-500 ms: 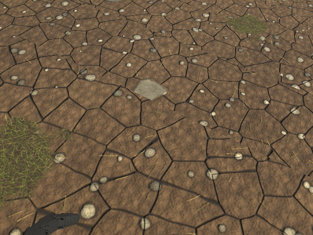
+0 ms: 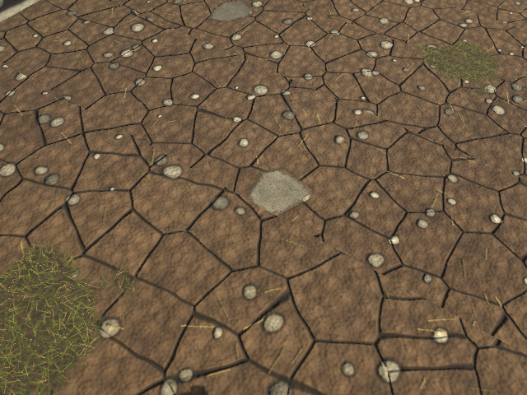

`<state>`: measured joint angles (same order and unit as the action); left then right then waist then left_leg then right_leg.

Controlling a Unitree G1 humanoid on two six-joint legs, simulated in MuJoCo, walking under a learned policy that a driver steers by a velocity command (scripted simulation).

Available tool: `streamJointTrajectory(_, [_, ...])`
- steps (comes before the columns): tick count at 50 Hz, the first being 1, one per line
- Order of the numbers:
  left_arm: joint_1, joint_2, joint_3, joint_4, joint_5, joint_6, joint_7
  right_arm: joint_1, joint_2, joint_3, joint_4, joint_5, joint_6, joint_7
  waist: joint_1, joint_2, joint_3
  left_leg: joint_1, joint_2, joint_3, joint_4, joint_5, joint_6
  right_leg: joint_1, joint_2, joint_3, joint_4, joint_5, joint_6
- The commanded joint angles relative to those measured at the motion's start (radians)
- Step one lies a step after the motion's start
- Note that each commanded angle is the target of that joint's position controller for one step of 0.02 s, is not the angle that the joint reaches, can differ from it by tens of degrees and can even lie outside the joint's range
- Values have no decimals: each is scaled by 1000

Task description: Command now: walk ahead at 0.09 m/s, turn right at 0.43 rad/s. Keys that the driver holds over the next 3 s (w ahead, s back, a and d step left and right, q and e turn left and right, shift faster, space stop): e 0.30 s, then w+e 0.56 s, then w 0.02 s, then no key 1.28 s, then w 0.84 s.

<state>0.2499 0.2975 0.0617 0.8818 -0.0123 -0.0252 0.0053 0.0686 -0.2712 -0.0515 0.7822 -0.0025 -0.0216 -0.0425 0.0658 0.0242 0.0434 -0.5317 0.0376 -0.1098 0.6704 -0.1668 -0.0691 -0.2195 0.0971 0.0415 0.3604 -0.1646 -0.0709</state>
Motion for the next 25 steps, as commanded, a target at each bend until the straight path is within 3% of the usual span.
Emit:
streamJointTrajectory(1, [-26, 177, 44, -65, -8, 9, 15, -3, -110, -29, -60, 6, -14, 2, -37, -127, -84, 110, -39, 8, -89, -42, -2, 22, -267, 274, -39, 205, -154])
streamJointTrajectory(3, [-66, 160, 40, -87, -18, 22, 23, 58, -126, -38, -44, 9, -30, 9, -85, -137, -104, 218, -51, 17, -246, 9, 22, 33, -231, 313, 44, 209, -115])
streamJointTrajectory(4, [-63, 135, 31, -100, -19, 25, 27, 95, -149, -46, -37, 2, -39, 8, -98, -120, -125, 326, 3, -1, -337, 131, 50, -3, -187, 303, 111, 167, -67])
streamJointTrajectory(5, [-35, 73, 13, -119, 1, 26, 28, 134, -214, -59, -41, -16, -36, -2, -83, 35, -204, 489, 206, -146, -317, 360, 127, -107, -113, 213, 306, -60, -8])
streamJointTrajectory(6, [26, 46, 8, -143, -4, 21, 28, 111, -251, -68, -37, -35, -17, -3, -33, 275, -201, 580, 370, -361, -313, 570, 300, -348, 29, 60, 474, -486, 50])
streamJointTrajectory(7, [49, 145, 32, -121, -1, 19, 27, 111, -170, -50, -57, -29, -14, 0, -60, 204, -226, 571, 397, -371, -307, 596, 355, -377, -30, 75, 688, -528, 90])
streamJointTrajectory(8, [44, 182, 52, -114, -14, 28, 25, 74, -125, -35, -70, -25, -15, 1, -50, 139, -202, 543, 342, -266, -294, 586, 327, -393, -52, 80, 784, -465, 110])
streamJointTrajectory(9, [50, 170, 56, -103, -15, 45, 31, 30, -115, -32, -79, -17, -12, 2, -33, 96, -179, 509, 284, -175, -292, 517, 288, -398, -74, 67, 816, -405, 134])
streamJointTrajectory(10, [39, 161, 56, -109, -10, 60, 35, 4, -115, -32, -79, -7, -8, 1, -34, 96, -152, 472, 264, -133, -306, 447, 274, -408, -90, 60, 824, -348, 151])
streamJointTrajectory(12, [10, 113, 45, -136, -13, 76, 29, -1, -129, -34, -69, -15, 2, -2, -40, 122, -113, 392, 222, -44, -344, 402, 279, -367, -92, 10, 788, -278, 172])
streamJointTrajectory(15, [-47, 84, 33, -185, -12, 78, 17, 16, -148, -42, -55, -16, 12, -14, -66, 142, -126, 416, 237, 9, -360, 374, 295, -333, -118, -20, 648, -230, 174])
streamJointTrajectory(17, [-77, 73, 25, -207, -12, 76, 3, 26, -172, -51, -52, -5, 13, -11, -88, 138, -150, 402, 249, 28, -400, 134, 286, -265, -141, -45, 535, -198, 150])
streamJointTrajectory(19, [-90, 83, 26, -223, -11, 73, -12, 26, -202, -61, -48, 9, 8, -2, -89, 157, -130, 349, 257, 30, -442, -91, 273, -191, -140, -81, 445, -204, 113])
streamJointTrajectory(22, [-51, 100, 37, -213, -9, 66, -29, 24, -218, -69, -41, 32, -3, 18, -57, 136, -91, 301, 271, 46, -436, -268, 242, -75, -124, -126, 275, -173, 47])
streamJointTrajectory(23, [2, 93, 40, -187, -9, 63, -32, 16, -206, -67, -37, 40, -3, 22, -28, 118, -86, 257, 255, 78, -393, -310, 219, 13, -104, -152, 190, -135, 23])
streamJointTrajectory(24, [86, 100, 50, -146, -13, 60, -27, 32, -168, -59, -28, 36, -3, 25, -4, 74, -96, 186, 217, 130, -296, -348, 185, 136, -73, -160, 146, -153, 0])
streamJointTrajectory(25, [194, 136, 68, -110, -24, 55, -17, 22, -100, -41, -32, 19, -5, 35, 30, -70, -100, 38, 150, 230, -31, -367, 118, 281, -156, -2, 58, -227, -55])
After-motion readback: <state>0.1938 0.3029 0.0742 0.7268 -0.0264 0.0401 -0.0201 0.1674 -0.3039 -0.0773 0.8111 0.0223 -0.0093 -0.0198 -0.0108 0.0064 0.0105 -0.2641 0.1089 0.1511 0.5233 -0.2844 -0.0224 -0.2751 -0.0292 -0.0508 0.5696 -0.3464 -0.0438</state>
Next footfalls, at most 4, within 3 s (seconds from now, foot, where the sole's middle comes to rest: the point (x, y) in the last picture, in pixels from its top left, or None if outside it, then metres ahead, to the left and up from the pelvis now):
0.10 left None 0.14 0.14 -0.78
0.50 right None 0.05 -0.11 -0.78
0.96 left None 0.45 -0.08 -0.78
1.30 right None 0.33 -0.30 -0.78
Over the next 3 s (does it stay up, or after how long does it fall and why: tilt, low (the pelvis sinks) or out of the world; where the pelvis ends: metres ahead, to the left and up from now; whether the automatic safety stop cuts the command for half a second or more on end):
stays up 0.61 -0.34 -0.01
